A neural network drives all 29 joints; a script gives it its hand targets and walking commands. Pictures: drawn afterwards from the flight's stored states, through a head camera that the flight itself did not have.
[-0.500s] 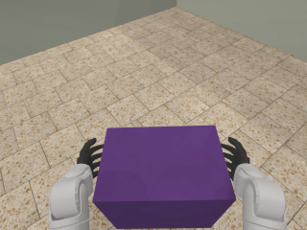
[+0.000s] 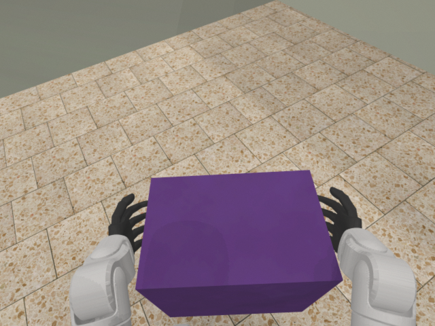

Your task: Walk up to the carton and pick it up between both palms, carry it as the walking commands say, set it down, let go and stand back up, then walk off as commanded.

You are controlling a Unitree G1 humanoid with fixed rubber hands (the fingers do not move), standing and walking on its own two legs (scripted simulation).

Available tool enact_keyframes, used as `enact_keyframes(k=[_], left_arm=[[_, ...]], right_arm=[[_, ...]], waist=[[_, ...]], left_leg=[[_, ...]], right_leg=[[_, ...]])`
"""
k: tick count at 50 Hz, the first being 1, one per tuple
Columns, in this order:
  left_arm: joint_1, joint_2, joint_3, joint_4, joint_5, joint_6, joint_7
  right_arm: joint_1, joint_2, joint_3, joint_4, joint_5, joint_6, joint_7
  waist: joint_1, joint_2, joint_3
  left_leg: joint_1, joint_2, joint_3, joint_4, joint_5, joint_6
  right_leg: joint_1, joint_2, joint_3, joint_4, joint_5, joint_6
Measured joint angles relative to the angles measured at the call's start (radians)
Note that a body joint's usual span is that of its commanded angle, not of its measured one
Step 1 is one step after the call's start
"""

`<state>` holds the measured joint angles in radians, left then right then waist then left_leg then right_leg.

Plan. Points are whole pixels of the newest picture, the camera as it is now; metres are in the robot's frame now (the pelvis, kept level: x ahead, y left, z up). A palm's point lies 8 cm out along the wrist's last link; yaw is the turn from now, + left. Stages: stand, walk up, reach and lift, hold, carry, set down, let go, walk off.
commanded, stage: carry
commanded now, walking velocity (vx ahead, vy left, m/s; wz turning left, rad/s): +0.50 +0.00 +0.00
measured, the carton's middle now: (233, 250) +0.26 +0.00 -0.02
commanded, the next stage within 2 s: none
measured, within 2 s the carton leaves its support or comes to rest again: neither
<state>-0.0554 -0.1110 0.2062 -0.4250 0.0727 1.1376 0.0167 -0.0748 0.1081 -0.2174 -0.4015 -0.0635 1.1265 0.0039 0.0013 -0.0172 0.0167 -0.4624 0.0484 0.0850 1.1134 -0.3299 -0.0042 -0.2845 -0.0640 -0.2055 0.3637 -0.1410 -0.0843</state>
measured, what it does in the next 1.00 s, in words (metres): walks ahead: left foot, then right foot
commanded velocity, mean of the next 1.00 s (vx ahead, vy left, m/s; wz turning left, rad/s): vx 0.50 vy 0.00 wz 0.00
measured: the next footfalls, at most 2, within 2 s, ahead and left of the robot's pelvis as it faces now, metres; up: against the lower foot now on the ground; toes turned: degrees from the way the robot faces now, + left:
left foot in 0.36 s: +0.38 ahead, +0.12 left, +0.00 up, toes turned +7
right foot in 0.74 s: +0.64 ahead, -0.16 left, +0.00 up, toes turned -13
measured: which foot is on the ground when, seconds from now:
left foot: up 0.00-0.34, down 0.36-0.80, up 0.82-1.00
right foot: down 0.00-0.38, up 0.40-0.72, down 0.74-1.00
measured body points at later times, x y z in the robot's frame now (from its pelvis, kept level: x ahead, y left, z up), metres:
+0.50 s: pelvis +0.31 +0.02 -0.01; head +0.32 +0.01 +0.44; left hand +0.60 +0.18 +0.05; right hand +0.56 -0.18 +0.05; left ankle +0.34 +0.11 -0.75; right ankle +0.19 -0.09 -0.66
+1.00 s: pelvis +0.63 -0.07 +0.01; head +0.67 -0.09 +0.46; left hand +0.88 +0.12 +0.07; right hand +0.90 -0.24 +0.05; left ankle +0.62 +0.09 -0.67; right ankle +0.61 -0.15 -0.75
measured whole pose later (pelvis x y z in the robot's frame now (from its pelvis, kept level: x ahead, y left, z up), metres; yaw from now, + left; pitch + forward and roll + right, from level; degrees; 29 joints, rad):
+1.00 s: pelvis +0.63 -0.07 +0.01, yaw +0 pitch +5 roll +4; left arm -0.03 -0.12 0.22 -0.46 0.07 1.12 0.01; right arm -0.06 0.12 -0.20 -0.43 -0.07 1.12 0.00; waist 0.02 -0.02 0.00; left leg -0.53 0.05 0.10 0.95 -0.27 -0.01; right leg -0.19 -0.11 -0.19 0.29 -0.18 -0.03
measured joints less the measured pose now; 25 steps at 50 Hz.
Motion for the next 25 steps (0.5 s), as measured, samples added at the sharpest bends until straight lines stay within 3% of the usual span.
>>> enact_keyframes(k=[7, 15, 17, 19, 22, 23, 25], left_arm=[[0.043, -0.007, 0.016, -0.057, -0.025, -0.028, -0.019], [0.034, 0.005, 0.001, -0.023, -0.001, 0.007, -0.028], [0.022, 0.007, -0.003, -0.010, 0.007, 0.015, -0.021], [0.005, 0.038, 0.002, 0.027, 0.010, 0.015, -0.025], [-0.032, 0.079, -0.006, 0.085, 0.000, 0.026, -0.023], [-0.036, 0.080, -0.009, 0.093, -0.002, 0.026, -0.023], [-0.035, 0.065, -0.011, 0.094, -0.003, 0.020, -0.022]], right_arm=[[0.053, 0.018, 0.033, -0.078, -0.016, -0.024, 0.001], [0.065, 0.015, 0.037, -0.064, -0.036, 0.009, 0.000], [0.049, 0.009, 0.036, -0.050, -0.035, 0.021, -0.004], [0.015, 0.020, 0.042, 0.008, -0.045, 0.016, -0.012], [-0.006, 0.018, 0.051, 0.055, -0.045, 0.016, -0.036], [0.001, 0.018, 0.048, 0.053, -0.041, 0.016, -0.040], [0.018, 0.018, 0.036, 0.030, -0.034, 0.016, -0.041]], waist=[[0.013, -0.004, -0.028], [-0.001, -0.004, -0.111], [-0.003, 0.001, -0.118], [-0.020, -0.032, -0.123], [-0.038, -0.008, -0.090], [-0.036, 0.001, -0.083], [-0.031, 0.018, -0.072]], left_leg=[[-0.139, 0.008, 0.024, -0.222, 0.211, -0.022], [-0.017, -0.020, 0.106, -0.595, 0.283, -0.007], [0.053, -0.034, 0.130, -0.678, 0.258, 0.022], [0.069, -0.053, 0.148, -0.639, 0.207, 0.079], [0.098, -0.032, 0.127, -0.618, 0.146, 0.062], [0.123, -0.026, 0.120, -0.648, 0.148, 0.050], [0.181, -0.016, 0.106, -0.714, 0.150, 0.040]], right_leg=[[0.203, -0.006, 0.018, -0.170, -0.031, 0.024], [0.391, 0.000, 0.028, -0.177, -0.197, 0.073], [0.390, -0.004, 0.028, -0.056, -0.296, 0.090], [0.301, -0.049, 0.047, 0.211, -0.340, 0.098], [0.062, -0.001, 0.135, 0.685, -0.338, 0.090], [-0.008, 0.004, 0.141, 0.758, -0.311, 0.087], [-0.103, -0.006, 0.136, 0.733, -0.255, 0.085]])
